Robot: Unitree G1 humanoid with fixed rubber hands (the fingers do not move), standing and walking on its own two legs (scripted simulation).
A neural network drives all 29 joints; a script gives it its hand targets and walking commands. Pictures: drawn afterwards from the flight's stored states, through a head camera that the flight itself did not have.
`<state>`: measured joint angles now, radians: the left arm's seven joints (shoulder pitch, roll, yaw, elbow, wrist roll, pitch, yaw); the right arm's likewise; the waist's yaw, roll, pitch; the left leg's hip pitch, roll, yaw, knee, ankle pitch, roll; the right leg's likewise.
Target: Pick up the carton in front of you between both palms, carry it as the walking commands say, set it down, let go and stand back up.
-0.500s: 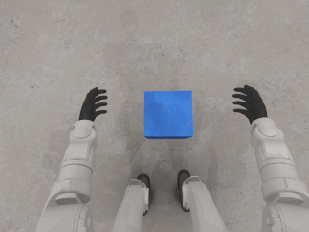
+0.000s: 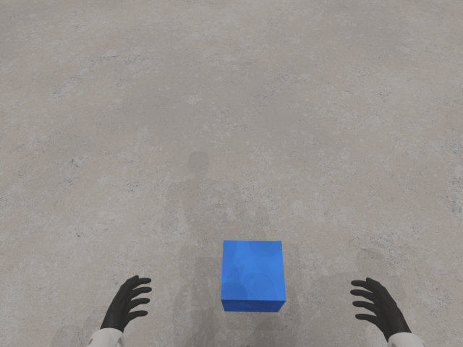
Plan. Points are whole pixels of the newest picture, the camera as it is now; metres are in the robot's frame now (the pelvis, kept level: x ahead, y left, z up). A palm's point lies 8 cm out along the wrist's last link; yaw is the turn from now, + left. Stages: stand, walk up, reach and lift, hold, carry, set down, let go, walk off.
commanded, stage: let go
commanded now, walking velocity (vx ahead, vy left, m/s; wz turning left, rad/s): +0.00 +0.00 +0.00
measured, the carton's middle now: (251, 277) +0.40 -0.03 -0.65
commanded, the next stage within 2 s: stand in 0.48 s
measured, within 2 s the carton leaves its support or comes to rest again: neither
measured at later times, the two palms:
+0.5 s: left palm (105, 345) +0.15 +0.24 -0.07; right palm (400, 343) +0.15 -0.23 -0.06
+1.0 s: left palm out of the picture +0.13 +0.29 -0.09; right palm out of the picture +0.14 -0.29 -0.08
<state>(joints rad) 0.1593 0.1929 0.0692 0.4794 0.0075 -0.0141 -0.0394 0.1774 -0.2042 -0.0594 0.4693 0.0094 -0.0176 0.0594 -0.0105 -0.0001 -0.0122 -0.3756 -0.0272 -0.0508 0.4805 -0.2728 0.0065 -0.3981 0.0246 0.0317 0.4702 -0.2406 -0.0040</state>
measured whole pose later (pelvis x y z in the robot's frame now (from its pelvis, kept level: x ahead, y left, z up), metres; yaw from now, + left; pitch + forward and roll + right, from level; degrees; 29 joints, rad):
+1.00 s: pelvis +0.01 +0.00 +0.00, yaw +0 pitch -1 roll +0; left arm 0.18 0.33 0.03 0.78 0.04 0.00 0.02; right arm 0.19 -0.34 -0.03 0.75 -0.04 0.01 -0.02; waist 0.00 0.01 0.00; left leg -0.15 -0.03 -0.06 0.48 -0.32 0.01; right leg -0.18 0.03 0.03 0.48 -0.29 -0.01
